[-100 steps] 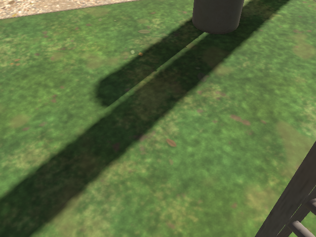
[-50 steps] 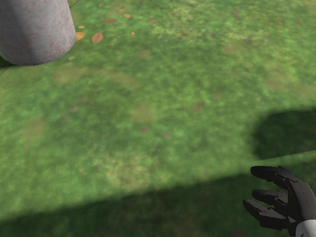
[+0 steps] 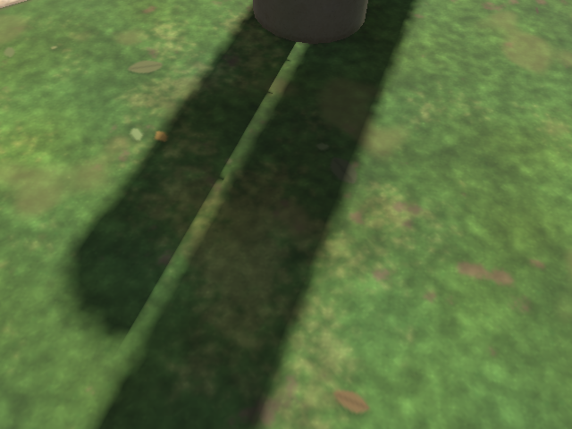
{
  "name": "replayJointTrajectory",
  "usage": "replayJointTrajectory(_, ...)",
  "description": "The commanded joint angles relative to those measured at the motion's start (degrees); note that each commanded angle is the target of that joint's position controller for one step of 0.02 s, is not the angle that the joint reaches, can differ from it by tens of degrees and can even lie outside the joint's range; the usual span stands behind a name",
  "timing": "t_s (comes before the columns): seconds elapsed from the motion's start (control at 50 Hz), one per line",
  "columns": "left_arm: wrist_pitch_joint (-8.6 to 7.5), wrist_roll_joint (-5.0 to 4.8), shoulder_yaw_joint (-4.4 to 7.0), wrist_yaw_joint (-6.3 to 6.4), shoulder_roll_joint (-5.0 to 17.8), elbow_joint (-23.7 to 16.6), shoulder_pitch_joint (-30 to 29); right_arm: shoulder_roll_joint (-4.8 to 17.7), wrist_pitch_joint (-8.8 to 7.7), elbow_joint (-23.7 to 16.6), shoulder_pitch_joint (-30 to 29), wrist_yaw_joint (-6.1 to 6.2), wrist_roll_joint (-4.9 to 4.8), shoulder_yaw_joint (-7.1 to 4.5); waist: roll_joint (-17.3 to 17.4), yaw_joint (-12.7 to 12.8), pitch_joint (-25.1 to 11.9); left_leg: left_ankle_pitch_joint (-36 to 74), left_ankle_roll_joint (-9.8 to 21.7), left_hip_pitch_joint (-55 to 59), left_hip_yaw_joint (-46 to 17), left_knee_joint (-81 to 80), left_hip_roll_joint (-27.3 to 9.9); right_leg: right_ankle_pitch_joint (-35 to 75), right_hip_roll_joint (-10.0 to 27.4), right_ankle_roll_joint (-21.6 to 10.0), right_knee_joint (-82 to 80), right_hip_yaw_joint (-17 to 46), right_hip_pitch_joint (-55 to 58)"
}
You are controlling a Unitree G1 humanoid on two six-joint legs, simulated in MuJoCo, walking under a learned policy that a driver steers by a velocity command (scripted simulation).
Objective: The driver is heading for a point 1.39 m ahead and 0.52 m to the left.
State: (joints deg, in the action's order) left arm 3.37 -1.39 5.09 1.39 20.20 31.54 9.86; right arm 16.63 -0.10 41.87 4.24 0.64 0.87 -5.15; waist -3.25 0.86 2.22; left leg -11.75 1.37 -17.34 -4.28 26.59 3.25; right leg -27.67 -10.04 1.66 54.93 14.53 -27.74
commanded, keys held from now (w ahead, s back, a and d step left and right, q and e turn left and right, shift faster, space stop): shift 0.06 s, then q+shift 0.30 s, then w+q+shift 0.64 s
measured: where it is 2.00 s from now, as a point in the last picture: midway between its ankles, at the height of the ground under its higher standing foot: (14, 222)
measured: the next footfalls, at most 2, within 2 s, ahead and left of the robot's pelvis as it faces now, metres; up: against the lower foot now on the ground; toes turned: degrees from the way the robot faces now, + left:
right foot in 0.30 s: +0.01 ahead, -0.14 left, +0.00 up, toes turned +5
left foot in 0.76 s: +0.17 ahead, +0.22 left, +0.00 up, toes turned +29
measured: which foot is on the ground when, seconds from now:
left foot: down 0.00-0.30, up 0.32-0.74, down 0.76-1.00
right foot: up 0.00-0.28, down 0.30-0.76, up 0.78-1.00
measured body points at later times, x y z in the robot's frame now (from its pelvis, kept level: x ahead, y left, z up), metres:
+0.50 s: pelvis +0.01 -0.01 +0.00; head +0.05 -0.01 +0.45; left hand +0.10 +0.28 -0.09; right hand +0.18 -0.29 -0.10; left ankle -0.01 +0.12 -0.66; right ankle -0.03 -0.15 -0.74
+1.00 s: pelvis +0.22 +0.21 +0.00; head +0.23 +0.24 +0.45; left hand +0.22 +0.51 -0.10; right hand +0.40 -0.02 -0.11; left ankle +0.14 +0.20 -0.74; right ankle +0.40 +0.10 -0.66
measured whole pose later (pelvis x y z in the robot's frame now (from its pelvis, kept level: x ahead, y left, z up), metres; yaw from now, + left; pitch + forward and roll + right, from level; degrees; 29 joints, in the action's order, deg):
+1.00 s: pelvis +0.22 +0.21 +0.00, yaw +36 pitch +2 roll -1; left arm -1.9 4.0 0.8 -1.8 16.4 37.7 9.1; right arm 16.9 -1.3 43.2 25.3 -1.7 0.5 -2.5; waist -1.8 -2.5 1.0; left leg -18.1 8.7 -6.0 -5.3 23.2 9.0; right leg -12.5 7.1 3.0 60.2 2.1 -39.0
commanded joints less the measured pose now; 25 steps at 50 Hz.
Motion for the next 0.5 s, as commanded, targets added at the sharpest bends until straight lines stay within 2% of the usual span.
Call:
replayJointTrajectory(0.02, -0.12, 0.81, 2.65, 0.26, 7.53, -1.59, 4.89, 5.98, -0.2, -5.34, -3.44, 1.04, -0.53, -0.81, 8.66, 1.03, -5.1, 16.96, 11.14, 9.16, -13.14, -7.11, -17.52, 1.45, 5.12, 2.81, 17.8, -3.71, -7.78)
replayJointTrajectory(0.04, 0.09, 0.46, 2.22, 0.12, 6.37, -1.32, 4.56, 5.36, -0.14, -5.51, -3.13, 0.62, -0.61, -0.06, 8.22, 1.02, -4.53, 19.63, 11.45, 8.49, -11.21, -6.96, -16.28, 2.26, 5.56, 2.93, 17.89, -4.88, -7.72)
replayJointTrajectory(0.08, -0.32, 0.18, 1.05, 0.3, 3.72, -2.09, 2.03, 6.07, 0.09, -4.45, 0.0, 0.06, -0.41, 0.03, 10.25, -0.89, -5.16, 22.38, 12.12, 10.36, -8.8, -7.17, -14.68, 2.32, 5.79, 3.41, 12.86, -7.13, -6.85)
replayJointTrajectory(0.1, -0.6, 0.42, 0.43, 0.44, 2.41, -2.2, 1.14, 6.15, 0.15, -3.85, 1.39, -0.27, -0.46, 0.15, 11.03, -1.55, -5.95, 22.59, 12.47, 11.63, -8.66, -6.81, -14.37, 1.46, 5.92, 3.61, 8.8, -6.91, -5.49)
replayJointTrajectory(0.12, -0.81, 0.85, -0.16, 0.31, 1.02, -2.08, 1.88, 6.13, -0.08, -2.99, 1.87, -0.76, -0.6, 0.32, 12.12, -1.05, -7.03, 21.63, 12.33, 11.52, -8.03, -6.57, -13.89, 0.68, 7.13, 3.58, 2.96, -7.06, -2.11)
replayJointTrajectory(0.14, -1.0, 1.4, -0.89, -0.01, -0.58, -1.63, 2.23, 5.3, -0.25, -2.86, 0.51, -1.27, -0.91, 0.78, 12.74, -0.37, -7.63, 19.41, 11.52, 9.82, -6.76, -6.57, -12.64, 0.37, 8.79, 3.46, -4.6, -8.91, 3.2)
replayJointTrajectory(0.16, -1.18, 1.61, -1.19, -0.21, -1.37, -1.4, 1.56, 5.69, -0.26, -2.7, 0.45, -1.84, -1.34, 0.76, 14.26, -0.88, -7.07, 17.22, 11.24, 8.32, -7.1, -7.04, -11.9, 0.07, 9.24, 3.59, -10.98, -11.17, 6.92)
replayJointTrajectory(0.18, -1.31, 1.31, -0.7, -0.19, -0.08, -1.34, 0.52, 7.88, -0.12, -2.51, 1.6, -2.2, -1.84, 0.12, 15.64, -1.83, -5.72, 16.54, 11.44, 7.9, -9.08, -6.94, -11.89, 0.89, 8.3, 3.84, -15.06, -12.76, 8.25)
replayJointTrajectory(0.22, -1.39, 0.97, 0.14, 0.38, 2.0, -0.61, 0.32, 11.5, 0.44, -2.86, 3.11, -2.28, -2.69, -0.84, 15.07, -1.93, -5.1, 18.76, 11.75, 9.76, -13.71, -5.12, -12.91, 4.79, 6.27, 3.15, -23.66, -12.87, 10.0)
replayJointTrajectory(0.26, -1.86, 0.73, 0.47, 0.55, 2.39, 1.13, 3.96, 12.04, 0.57, -3.65, 1.95, -1.96, -3.56, -1.06, 14.36, 0.51, -5.9, 21.28, 10.19, 8.48, -16.76, -3.24, -12.25, 13.91, 6.07, 0.43, -35.65, -12.15, 16.74)
replayJointTrajectory(0.28, -2.22, 1.08, 0.96, 0.92, 4.04, 1.83, 5.76, 11.42, 0.37, -3.44, 2.61, -1.11, -3.86, -1.12, 12.04, 0.53, -7.73, 17.25, 7.48, 3.44, -15.96, -1.67, -11.18, 19.03, 9.15, -0.83, -35.85, -10.9, 24.08)
replayJointTrajectory(0.3, -1.94, 1.82, 1.67, 1.39, 6.88, 1.81, 8.93, 7.96, 0.03, -4.23, 2.11, -1.07, -3.66, 0.01, 6.29, 1.63, -10.49, 7.03, 4.08, -5.47, -12.84, 5.52, -8.29, 28.84, 17.77, -4.21, -33.28, -5.64, 32.82)
replayJointTrajectory(0.32, -1.36, 2.97, 2.91, 1.38, 11.08, 2.53, 7.0, 4.43, -0.4, -5.83, 2.41, -1.13, -3.88, 0.87, -11.36, -0.29, -7.54, -11.08, 0.21, -15.86, -0.72, 13.52, -0.28, 39.2, 28.17, -11.38, -33.68, 3.13, 30.04)
replayJointTrajectory(0.34, -1.88, 4.22, 2.09, 1.29, 7.32, 0.65, 4.19, 8.08, -0.39, -4.83, 2.96, -0.93, -3.44, -0.22, -10.39, 1.12, -7.83, -23.5, -2.32, -16.88, 1.36, 26.68, -1.8, 45.51, 33.99, -16.74, -35.1, 6.13, 27.36)
replayJointTrajectory(0.36, -2.44, 4.24, 1.09, 1.31, 4.3, -0.06, 1.72, 10.19, 0.24, -3.98, 4.25, -0.89, -3.53, -1.42, -7.13, 0.16, -6.8, -23.03, -3.33, -17.99, 0.75, 35.64, -3.05, 47.28, 32.95, -16.67, -35.44, 3.06, 25.79)
replayJointTrajectory(0.38, -3.02, 3.2, 0.88, 1.37, 3.19, -0.02, 0.76, 9.26, 1.2, -3.09, 5.9, -0.75, -3.57, -1.5, -5.63, -0.67, -7.16, -18.12, -3.68, -20.45, 0.86, 38.51, -5.07, 32.5, 29.73, -13.65, -37.02, -0.72, 27.17)
replayJointTrajectory(0.4, -3.79, 1.67, 0.83, 1.45, 2.49, 0.91, 1.77, 8.71, 1.67, -3.76, 4.75, -0.77, -3.11, -1.38, -7.26, 0.59, -5.19, -12.81, -4.37, -24.88, 1.22, 39.62, -6.68, 15.91, 27.66, -11.75, -39.88, -2.11, 28.66)
replayJointTrajectory(0.42, -4.51, 1.07, 0.78, 1.63, 2.71, 1.73, 3.43, 7.82, 1.76, -4.85, 2.45, -1.02, -3.03, -1.09, -8.22, 1.92, -3.17, -9.52, -4.52, -28.69, 1.39, 40.29, -7.67, 5.96, 27.33, -10.9, -42.52, -1.98, 29.31)
replayJointTrajectory(0.44, -4.98, 0.89, 0.94, 1.73, 3.08, 2.31, 4.65, 6.69, 1.59, -6.23, 1.02, -1.6, -3.03, -0.69, -7.46, 2.81, -1.65, -7.37, -4.63, -30.77, 2.29, 39.97, -7.82, 1.22, 27.07, -10.53, -44.6, -2.46, 29.69)
replayJointTrajectory(0.46, -5.46, 1.2, 1.1, 1.74, 3.47, 2.65, 5.92, 6.18, 1.2, -7.24, -0.32, -2.1, -3.22, -0.52, -6.38, 3.54, -0.93, -5.95, -4.54, -32.28, 2.71, 38.97, -7.98, -0.13, 27.37, -10.37, -45.7, -2.84, 30.79)
replayJointTrajectory(0.5, -6.73, 1.77, 1.39, 1.37, 3.68, 3.57, 8.08, 5.63, 0.47, -8.62, -2.17, -2.33, -3.43, -0.37, -4.64, 4.9, 0.12, -4.17, -3.58, -35.08, 2.28, 35.72, -8.85, 2.38, 28.24, -10.2, -46.65, -5.06, 33.62)
Velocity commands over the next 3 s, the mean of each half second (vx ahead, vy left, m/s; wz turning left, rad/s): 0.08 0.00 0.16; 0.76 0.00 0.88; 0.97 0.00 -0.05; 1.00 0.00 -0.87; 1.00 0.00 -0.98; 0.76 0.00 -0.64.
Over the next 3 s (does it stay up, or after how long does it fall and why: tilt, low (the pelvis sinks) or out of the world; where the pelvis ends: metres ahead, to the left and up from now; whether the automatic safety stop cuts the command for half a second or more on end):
stays up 1.80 0.63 -0.01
